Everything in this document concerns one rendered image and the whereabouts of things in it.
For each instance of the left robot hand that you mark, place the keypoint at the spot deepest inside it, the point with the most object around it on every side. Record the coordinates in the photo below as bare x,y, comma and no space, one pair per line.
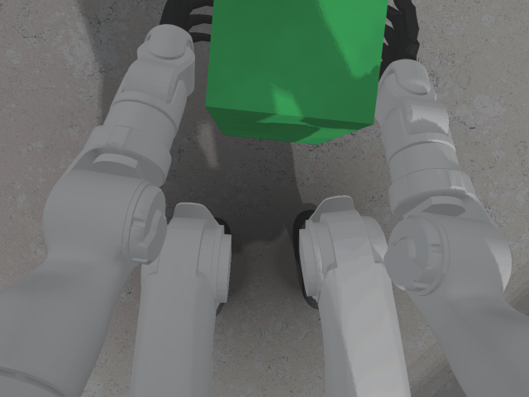
176,12

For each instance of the right robot hand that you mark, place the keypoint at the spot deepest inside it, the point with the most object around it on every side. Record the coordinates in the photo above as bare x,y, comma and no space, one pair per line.
402,38

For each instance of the carton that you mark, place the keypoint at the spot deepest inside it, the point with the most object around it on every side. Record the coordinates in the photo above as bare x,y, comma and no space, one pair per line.
304,71

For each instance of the right robot foot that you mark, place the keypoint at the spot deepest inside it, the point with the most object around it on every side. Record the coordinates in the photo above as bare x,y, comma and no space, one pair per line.
300,223

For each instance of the right robot upper arm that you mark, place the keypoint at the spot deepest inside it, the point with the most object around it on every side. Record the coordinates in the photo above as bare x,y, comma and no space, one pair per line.
455,271

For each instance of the left robot upper arm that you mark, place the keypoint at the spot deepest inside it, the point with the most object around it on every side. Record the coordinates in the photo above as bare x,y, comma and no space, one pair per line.
54,321

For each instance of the left robot forearm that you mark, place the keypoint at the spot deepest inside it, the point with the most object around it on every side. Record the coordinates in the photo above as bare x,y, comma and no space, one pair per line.
144,117

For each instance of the right robot forearm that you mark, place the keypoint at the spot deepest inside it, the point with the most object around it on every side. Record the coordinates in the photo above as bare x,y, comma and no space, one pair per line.
419,149

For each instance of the robot left shin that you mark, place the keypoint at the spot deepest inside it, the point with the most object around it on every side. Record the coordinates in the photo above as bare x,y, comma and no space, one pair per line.
182,210

